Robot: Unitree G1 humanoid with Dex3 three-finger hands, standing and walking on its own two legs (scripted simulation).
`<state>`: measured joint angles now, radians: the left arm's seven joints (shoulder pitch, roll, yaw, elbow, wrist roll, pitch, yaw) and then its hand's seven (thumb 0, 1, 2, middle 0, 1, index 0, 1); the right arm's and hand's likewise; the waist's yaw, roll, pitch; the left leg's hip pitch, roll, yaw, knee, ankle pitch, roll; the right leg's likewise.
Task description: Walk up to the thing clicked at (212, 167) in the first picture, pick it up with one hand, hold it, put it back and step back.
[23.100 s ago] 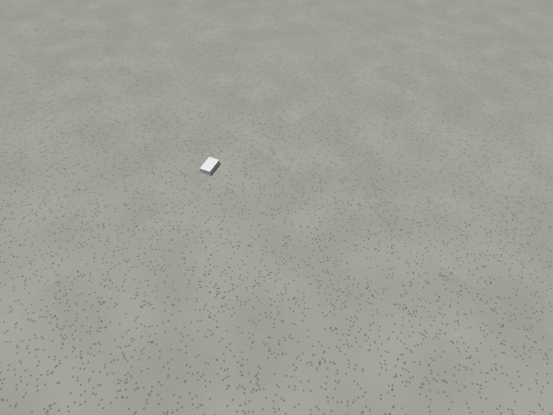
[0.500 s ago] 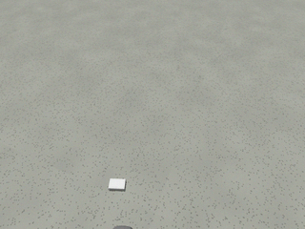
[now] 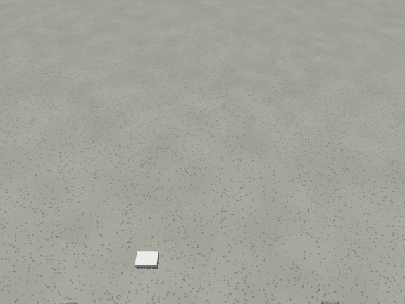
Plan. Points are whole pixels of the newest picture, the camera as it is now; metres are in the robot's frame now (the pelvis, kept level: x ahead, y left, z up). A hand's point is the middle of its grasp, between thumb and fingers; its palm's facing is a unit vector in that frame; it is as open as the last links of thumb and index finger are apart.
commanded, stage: stand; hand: left
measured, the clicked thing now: (147, 259) +0.46 +0.25 -0.77
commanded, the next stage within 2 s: none
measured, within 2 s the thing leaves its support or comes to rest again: neither
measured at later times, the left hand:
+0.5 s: hand out of the picture +0.08 +0.26 -0.16, palm faces -0.03 -0.94 -0.34, open 7.4 cm
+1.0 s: hand out of the picture +0.08 +0.26 -0.16, palm faces -0.03 -0.94 -0.34, open 7.4 cm
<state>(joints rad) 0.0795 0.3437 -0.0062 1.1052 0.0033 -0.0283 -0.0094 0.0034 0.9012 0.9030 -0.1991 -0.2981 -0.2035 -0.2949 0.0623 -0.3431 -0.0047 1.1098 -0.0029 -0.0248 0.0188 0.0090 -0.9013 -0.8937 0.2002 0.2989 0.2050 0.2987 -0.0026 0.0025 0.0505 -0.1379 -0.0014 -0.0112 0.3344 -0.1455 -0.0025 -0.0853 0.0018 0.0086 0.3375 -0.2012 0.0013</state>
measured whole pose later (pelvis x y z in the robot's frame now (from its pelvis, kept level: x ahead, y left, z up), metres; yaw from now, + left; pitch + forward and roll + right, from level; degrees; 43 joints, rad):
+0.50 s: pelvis +0.01 +0.01 +0.00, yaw +0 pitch -2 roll +0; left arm 0.10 0.35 0.00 1.15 0.00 -0.02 0.00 0.00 0.90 0.90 -0.20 -0.30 -0.20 -0.29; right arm 0.08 -0.35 0.00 1.16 0.00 -0.02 0.01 0.01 -0.90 -0.89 0.20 0.30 0.20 0.30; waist 0.00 0.00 0.06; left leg -0.13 -0.01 0.00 0.31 -0.14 0.00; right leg -0.08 0.00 0.02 0.31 -0.19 0.01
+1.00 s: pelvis +0.01 +0.01 +0.00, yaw +0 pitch -2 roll +0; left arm 0.11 0.35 0.00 1.14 0.00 -0.02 0.00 0.00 0.90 0.90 -0.20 -0.30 -0.20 -0.30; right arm 0.08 -0.35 0.00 1.15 0.00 -0.02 0.01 0.01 -0.90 -0.89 0.20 0.30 0.20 0.30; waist 0.00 0.00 0.06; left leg -0.13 -0.01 -0.01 0.31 -0.15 0.01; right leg -0.07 -0.01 0.01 0.30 -0.20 0.01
